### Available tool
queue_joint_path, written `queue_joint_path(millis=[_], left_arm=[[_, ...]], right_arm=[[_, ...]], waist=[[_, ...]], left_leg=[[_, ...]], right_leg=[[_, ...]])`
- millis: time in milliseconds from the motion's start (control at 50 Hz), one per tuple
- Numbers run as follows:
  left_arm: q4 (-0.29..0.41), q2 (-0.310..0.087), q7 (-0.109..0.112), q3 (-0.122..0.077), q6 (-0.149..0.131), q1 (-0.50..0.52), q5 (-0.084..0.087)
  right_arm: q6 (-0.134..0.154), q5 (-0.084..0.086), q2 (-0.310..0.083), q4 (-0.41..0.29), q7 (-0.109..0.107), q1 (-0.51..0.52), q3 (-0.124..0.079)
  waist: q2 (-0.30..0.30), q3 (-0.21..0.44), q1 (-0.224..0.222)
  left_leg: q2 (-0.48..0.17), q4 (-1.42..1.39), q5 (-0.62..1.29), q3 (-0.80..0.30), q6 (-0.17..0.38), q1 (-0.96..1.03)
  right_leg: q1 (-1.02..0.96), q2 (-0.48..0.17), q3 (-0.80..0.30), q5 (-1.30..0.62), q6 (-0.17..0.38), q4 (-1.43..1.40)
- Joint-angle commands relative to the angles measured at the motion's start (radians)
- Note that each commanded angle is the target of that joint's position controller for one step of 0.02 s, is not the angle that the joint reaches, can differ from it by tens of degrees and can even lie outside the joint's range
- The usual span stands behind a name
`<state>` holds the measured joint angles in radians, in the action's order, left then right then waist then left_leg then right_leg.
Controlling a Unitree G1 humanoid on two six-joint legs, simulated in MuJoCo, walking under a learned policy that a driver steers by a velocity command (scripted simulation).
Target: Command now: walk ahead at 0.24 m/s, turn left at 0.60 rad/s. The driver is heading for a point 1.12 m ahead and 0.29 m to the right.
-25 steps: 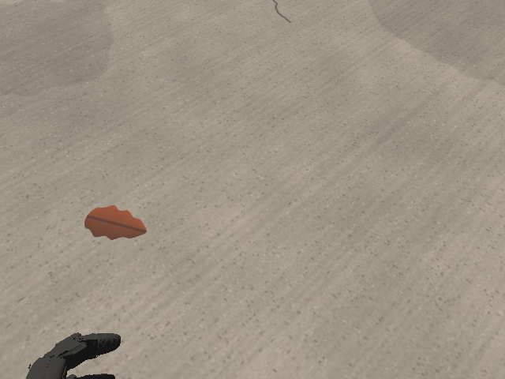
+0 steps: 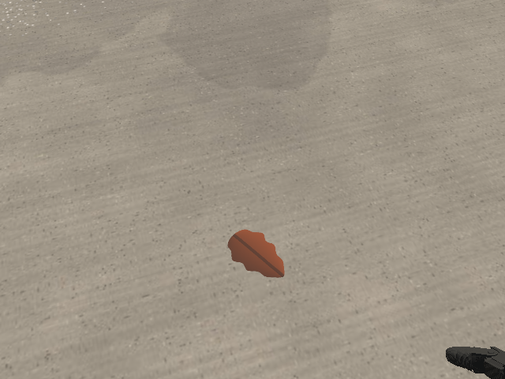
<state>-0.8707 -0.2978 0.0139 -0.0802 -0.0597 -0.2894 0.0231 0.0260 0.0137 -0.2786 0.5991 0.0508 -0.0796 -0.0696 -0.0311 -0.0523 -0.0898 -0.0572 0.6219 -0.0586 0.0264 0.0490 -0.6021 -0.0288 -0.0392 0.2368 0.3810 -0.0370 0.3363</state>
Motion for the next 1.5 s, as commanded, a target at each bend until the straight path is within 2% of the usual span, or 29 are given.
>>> queue_joint_path(millis=[20, 40, 60, 80, 100, 160, 280, 340, 420, 460, 480, 540, 600, 660, 740, 760, 780, 800, 820, 900, 1000, 1140, 1200, 1220, 1240, 1260, 1280, 1320, 1500], left_arm=[[0.082, -0.189, 0.015, -0.042, 0.006, 0.079, 0.022], [0.099, -0.137, 0.009, -0.023, 0.001, 0.034, -0.016], [0.135, -0.028, -0.006, 0.014, -0.013, -0.072, -0.063], [0.121, -0.112, -0.018, 0.009, -0.024, -0.07, -0.039], [0.15, -0.152, -0.022, 0.001, -0.021, 0.034, 0.003], [0.13, -0.146, 0.008, -0.003, 0.029, 0.061, -0.017], [0.095, -0.043, 0.015, 0.028, 0.052, 0.021, -0.028], [0.109, -0.08, 0.01, 0.02, 0.062, 0.082, -0.016], [0.139, -0.102, 0.004, 0.009, 0.065, 0.105, -0.023], [0.158, -0.146, 0.0, 0.001, 0.062, 0.103, -0.039], [0.167, -0.207, 0.005, -0.015, 0.064, 0.119, -0.03], [0.166, -0.175, 0.006, -0.022, 0.058, 0.056, -0.033], [0.184, -0.191, 0.018, -0.035, 0.039, 0.073, -0.018], [0.201, -0.184, 0.031, -0.046, 0.083, 0.123, 0.005], [0.238, -0.153, 0.03, -0.043, 0.11, 0.157, 0.014], [0.241, -0.096, 0.025, -0.028, 0.108, 0.119, -0.003], [0.268, -0.07, 0.022, -0.023, 0.095, 0.089, -0.01], [0.258, -0.154, 0.02, -0.047, 0.082, 0.079, -0.019], [0.233, -0.195, 0.018, -0.066, 0.084, 0.073, -0.006], [0.22, -0.135, 0.022, -0.057, 0.108, 0.076, -0.002], [0.292, -0.084, 0.001, -0.03, 0.108, 0.174, -0.003], [0.335, -0.09, -0.029, -0.03, 0.121, 0.18, -0.001], [0.321, -0.098, -0.038, -0.045, 0.127, 0.106, -0.002], [0.312, -0.158, -0.026, -0.067, 0.125, 0.055, -0.005], [0.333, -0.28, -0.005, -0.091, 0.116, 0.01, -0.015], [0.348, -0.272, -0.017, -0.079, 0.088, 0.016, -0.046], [0.338, -0.233, -0.025, -0.066, 0.067, 0.038, -0.045], [0.331, -0.18, -0.012, -0.05, 0.06, 0.129, -0.014], [0.312, -0.153, 0.009, -0.023, 0.072, 0.167, -0.03]], right_arm=[[0.007, -0.006, -0.169, -0.014, -0.002, -0.241, -0.078], [-0.001, -0.007, -0.247, -0.004, -0.028, -0.321, -0.101], [-0.001, -0.032, -0.34, -0.048, -0.041, -0.245, -0.096], [0.003, -0.032, -0.29, -0.088, -0.032, -0.253, -0.078], [0.005, -0.031, -0.228, -0.079, -0.025, -0.213, -0.063], [-0.002, -0.011, -0.136, -0.071, -0.033, -0.076, -0.029], [0.019, -0.045, -0.078, -0.009, -0.049, -0.032, -0.003], [0.012, -0.058, -0.1, 0.029, -0.05, -0.04, -0.006], [-0.011, -0.027, -0.131, 0.052, -0.065, -0.04, -0.015], [-0.014, -0.023, -0.111, 0.065, -0.078, -0.09, -0.015], [-0.01, -0.037, -0.091, 0.055, -0.082, -0.136, -0.015], [-0.017, -0.027, -0.066, 0.015, -0.091, 0.016, -0.018], [-0.023, -0.014, -0.073, 0.017, -0.084, -0.004, -0.026], [-0.011, -0.004, -0.037, 0.021, -0.076, -0.003, -0.012], [-0.01, -0.004, -0.078, 0.059, -0.054, -0.128, -0.036], [-0.016, -0.021, -0.152, 0.05, -0.064, -0.151, -0.055], [-0.026, -0.056, -0.236, 0.036, -0.063, -0.119, -0.071], [-0.014, -0.07, -0.193, 0.013, -0.063, -0.11, -0.057], [-0.004, -0.062, -0.139, 0.004, -0.066, -0.056, -0.041], [-0.001, -0.033, -0.106, 0.005, -0.088, -0.023, -0.028], [-0.022, -0.032, -0.145, 0.028, -0.104, -0.096, -0.044], [-0.027, -0.006, -0.196, 0.037, -0.073, -0.073, -0.067], [-0.025, 0.023, -0.183, 0.056, -0.067, -0.07, -0.066], [-0.02, 0.01, -0.143, 0.075, -0.063, -0.124, -0.056], [-0.016, -0.054, -0.065, 0.023, -0.059, -0.087, -0.025], [-0.016, -0.046, -0.104, -0.001, -0.067, -0.022, -0.034], [-0.022, -0.02, -0.149, 0.001, -0.072, 0.008, -0.046], [-0.027, -0.02, -0.155, 0.023, -0.085, -0.005, -0.053], [-0.038, -0.014, -0.094, 0.051, -0.074, -0.029, -0.021]], waist=[[0.111, 0.165, 0.192], [-0.032, 0.239, 0.213], [-0.261, 0.352, 0.077], [-0.127, 0.558, 0.148], [-0.073, 0.465, 0.161], [-0.016, 0.208, 0.071], [-0.067, 0.24, 0.047], [-0.091, 0.188, 0.081], [-0.075, 0.112, 0.076], [0.017, 0.101, 0.092], [0.18, 0.109, 0.149], [0.308, 0.087, 0.053], [0.2, 0.14, 0.067], [0.196, 0.176, 0.069], [0.187, 0.191, 0.116], [0.018, 0.187, 0.097], [-0.272, 0.148, 0.061], [-0.198, 0.144, 0.077], [-0.104, 0.109, 0.055], [-0.083, 0.081, 0.065], [-0.102, 0.116, 0.124], [-0.135, 0.115, 0.122], [-0.109, 0.131, 0.07], [0.007, 0.161, 0.065], [0.327, 0.181, 0.075], [0.284, 0.24, 0.026], [0.188, 0.21, 0.02], [0.136, 0.144, 0.074], [0.18, 0.152, 0.073]], left_leg=[[0.117, -0.133, 0.061, 0.065, 0.075, 0.376], [-0.012, -0.126, 0.405, -0.114, 0.135, 0.639], [-0.289, -0.068, 0.825, -0.572, 0.341, 0.901], [-0.356, -0.115, 0.808, -0.667, 0.417, 0.932], [-0.304, -0.172, 0.578, -0.563, 0.38, 0.84], [-0.165, -0.253, 0.333, -0.34, 0.238, 0.403], [-0.114, -0.292, 0.323, -0.155, 0.202, 0.27], [-0.134, -0.328, 0.033, -0.169, 0.192, 0.254], [-0.15, -0.277, -0.14, -0.201, 0.154, 0.304], [-0.09, -0.154, -0.127, -0.144, 0.072, 0.32], [0.023, -0.053, -0.19, -0.034, 0.013, 0.277], [0.139, 0.186, -0.416, -0.018, -0.04, 0.104], [0.098, 0.336, -0.515, -0.103, -0.057, 0.008], [0.111, 0.109, -0.371, -0.072, -0.085, 0.139], [0.098, -0.251, -0.086, -0.047, -0.061, 0.441], [-0.093, -0.301, -0.054, -0.226, 0.006, 0.557], [-0.323, -0.34, 0.107, -0.506, 0.166, 0.525], [-0.379, -0.346, 0.136, -0.541, 0.256, 0.479], [-0.32, -0.329, 0.133, -0.428, 0.228, 0.451], [-0.188, -0.306, 0.236, -0.165, 0.161, 0.465], [-0.234, -0.314, 0.221, -0.11, 0.195, 0.592], [-0.273, -0.272, 0.249, -0.022, 0.174, 0.54], [-0.239, -0.129, 0.184, 0.053, 0.079, 0.486], [-0.18, 0.02, 0.056, 0.122, 0.0, 0.363], [-0.048, 0.36, -0.534, 0.177, -0.101, 0.021], [0.042, 0.556, -0.678, -0.005, -0.131, -0.077], [0.02, 0.624, -0.609, -0.065, -0.126, -0.09], [-0.001, 0.565, -0.441, -0.089, -0.112, -0.101], [0.017, 0.218, -0.296, -0.062, -0.131, 0.149]], right_leg=[[0.069, -0.171, -0.034, -0.938, 0.089, 0.356], [0.3, -0.112, -0.027, -0.525, 0.027, 0.652], [0.659, 0.063, -0.116, 0.355, -0.038, 1.025], [0.669, 0.043, -0.331, 0.361, -0.034, 1.135], [0.74, 0.014, -0.327, 0.237, -0.021, 1.119], [0.619, -0.066, -0.301, 0.086, -0.019, 0.9], [0.384, -0.068, -0.278, -0.099, -0.037, 0.549], [0.341, -0.055, -0.268, -0.132, -0.025, 0.445], [0.343, -0.013, -0.219, -0.13, 0.022, 0.283], [0.32, -0.072, -0.318, -0.418, 0.074, 0.18], [0.308, -0.148, -0.437, -0.505, 0.137, 0.148], [0.234, -0.258, -0.69, -0.472, 0.276, 0.018], [0.128, -0.252, -0.667, -0.668, 0.272, 0.07], [0.149, -0.171, -0.602, -0.664, 0.209, 0.096], [0.3, -0.086, -0.593, -0.335, 0.137, 0.141], [0.457, -0.003, -0.515, -0.07, 0.078, 0.315], [0.653, 0.134, -0.374, 0.251, 0.024, 0.519], [0.66, 0.065, -0.405, 0.271, -0.002, 0.744], [0.669, 0.053, -0.409, 0.201, -0.009, 0.831], [0.687, 0.039, -0.345, 0.01, -0.066, 0.891], [0.678, -0.008, -0.29, -0.013, -0.09, 0.671], [0.469, -0.002, -0.183, -0.001, -0.023, 0.393], [0.278, 0.043, -0.151, -0.197, 0.053, 0.109], [0.106, 0.005, -0.247, -0.421, 0.097, 0.047], [-0.102, -0.274, -0.624, -0.891, 0.227, 0.081], [-0.021, -0.391, -0.767, -0.911, 0.424, 0.061], [0.015, -0.33, -0.669, -0.819, 0.404, 0.04], [0.078, -0.216, -0.555, -0.642, 0.292, 0.035], [0.198, -0.158, -0.492, -0.47, 0.27, 0.024]])
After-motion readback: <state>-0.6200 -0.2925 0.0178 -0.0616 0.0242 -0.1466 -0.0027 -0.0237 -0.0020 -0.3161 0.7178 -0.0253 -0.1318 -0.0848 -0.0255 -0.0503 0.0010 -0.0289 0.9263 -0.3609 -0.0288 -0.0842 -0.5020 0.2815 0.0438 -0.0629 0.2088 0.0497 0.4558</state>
